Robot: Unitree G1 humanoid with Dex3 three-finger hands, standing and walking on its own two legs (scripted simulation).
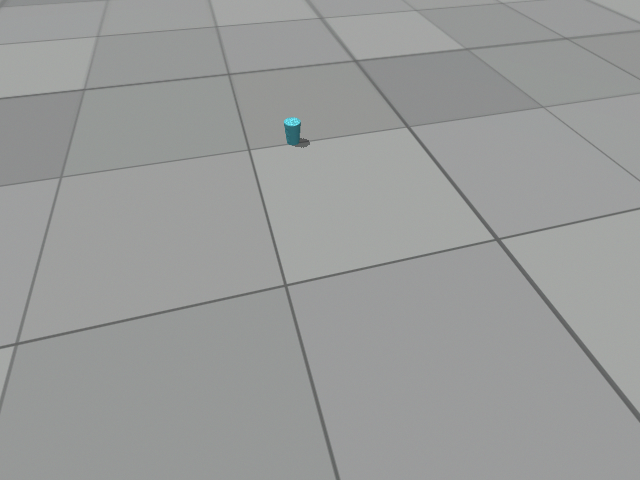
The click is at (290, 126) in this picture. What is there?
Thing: tapered cup
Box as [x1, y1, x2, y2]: [284, 117, 300, 144]
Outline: 290,117 284,120 286,139 289,144 296,144 299,139 300,121 297,118
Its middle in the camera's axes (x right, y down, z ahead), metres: -0.16 -0.61 +2.17
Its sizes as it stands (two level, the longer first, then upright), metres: 0.092 0.092 0.128
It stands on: the floor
